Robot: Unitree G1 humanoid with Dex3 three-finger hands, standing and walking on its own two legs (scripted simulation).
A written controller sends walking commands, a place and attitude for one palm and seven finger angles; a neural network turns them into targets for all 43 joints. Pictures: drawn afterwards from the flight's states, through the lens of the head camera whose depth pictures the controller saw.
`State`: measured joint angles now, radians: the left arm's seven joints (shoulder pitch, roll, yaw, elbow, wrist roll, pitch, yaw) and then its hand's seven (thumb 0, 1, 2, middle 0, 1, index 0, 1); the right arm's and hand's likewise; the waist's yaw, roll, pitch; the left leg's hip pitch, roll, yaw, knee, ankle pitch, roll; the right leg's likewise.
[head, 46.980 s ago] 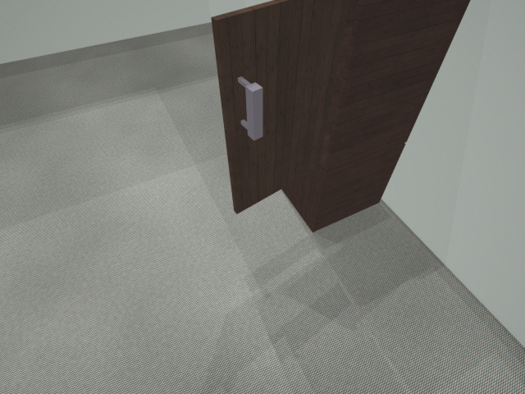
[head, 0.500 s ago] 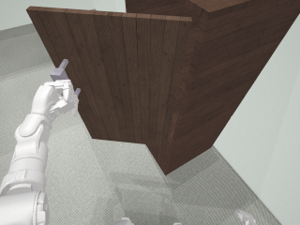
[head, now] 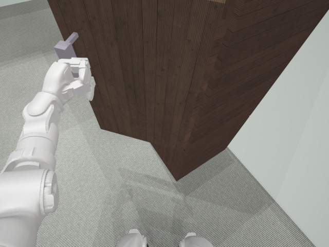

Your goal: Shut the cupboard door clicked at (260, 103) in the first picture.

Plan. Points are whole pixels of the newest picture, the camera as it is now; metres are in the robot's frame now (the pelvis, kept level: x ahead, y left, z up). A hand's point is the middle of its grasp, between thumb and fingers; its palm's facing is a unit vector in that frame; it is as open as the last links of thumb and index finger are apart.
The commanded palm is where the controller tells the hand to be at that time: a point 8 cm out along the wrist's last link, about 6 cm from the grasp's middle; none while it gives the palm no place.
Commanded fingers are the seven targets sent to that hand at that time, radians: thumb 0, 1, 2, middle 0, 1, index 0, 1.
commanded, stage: push the door shut along its arc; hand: left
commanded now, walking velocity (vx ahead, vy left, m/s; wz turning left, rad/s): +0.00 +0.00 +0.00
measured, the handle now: (76, 61) +0.55 +0.21 +0.10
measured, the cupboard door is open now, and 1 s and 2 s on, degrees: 41 31 26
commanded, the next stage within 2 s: pull the fist back off the door in 0.86 s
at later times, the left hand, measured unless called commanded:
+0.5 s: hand (114, 65) +0.52 +0.11 +0.12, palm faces -0.36 -0.93 +0.00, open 3.0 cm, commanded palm +0.52 +0.17 +0.11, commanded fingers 0.00 0.90 0.90 -1.30 -1.50 -1.30 -1.50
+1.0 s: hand (121, 61) +0.54 +0.10 +0.12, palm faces -0.38 -0.92 +0.01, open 3.1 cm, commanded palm +0.56 +0.12 +0.11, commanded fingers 0.00 0.90 0.90 -1.30 -1.50 -1.30 -1.50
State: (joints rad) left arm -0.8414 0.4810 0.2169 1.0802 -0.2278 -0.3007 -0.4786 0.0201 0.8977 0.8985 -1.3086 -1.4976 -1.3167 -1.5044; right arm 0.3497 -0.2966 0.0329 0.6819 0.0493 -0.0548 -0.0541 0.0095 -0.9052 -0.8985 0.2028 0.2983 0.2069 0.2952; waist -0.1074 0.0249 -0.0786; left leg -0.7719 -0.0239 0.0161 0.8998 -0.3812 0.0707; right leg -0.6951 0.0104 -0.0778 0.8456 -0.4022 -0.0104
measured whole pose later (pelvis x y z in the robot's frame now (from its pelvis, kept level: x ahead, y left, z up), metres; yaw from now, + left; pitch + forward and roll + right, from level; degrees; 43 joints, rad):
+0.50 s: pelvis +0.02 +0.00 +0.00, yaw -3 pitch +18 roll -3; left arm -0.98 0.52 0.30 1.19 -0.15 -0.28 -0.51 0.01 0.88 0.90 -1.30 -1.50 -1.30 -1.50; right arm 0.39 -0.29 0.04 0.65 0.02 -0.01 -0.04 0.01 -0.90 -0.90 0.20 0.30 0.21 0.30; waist -0.18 0.04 -0.09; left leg -0.82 0.00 0.05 0.92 -0.42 0.07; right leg -0.76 0.03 -0.04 0.87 -0.42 -0.01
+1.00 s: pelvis +0.00 -0.02 -0.02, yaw -1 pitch +21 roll -4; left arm -1.24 0.58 0.18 1.29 -0.16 -0.19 -0.52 -0.01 0.94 1.00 -1.30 -1.50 -1.30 -1.50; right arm 0.33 -0.31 0.04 0.72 0.02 -0.07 -0.06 0.01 -0.91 -0.90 0.20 0.30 0.21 0.30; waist -0.19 0.03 -0.08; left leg -0.99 0.02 -0.02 1.04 -0.43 0.04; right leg -0.90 0.05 -0.11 0.96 -0.44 -0.05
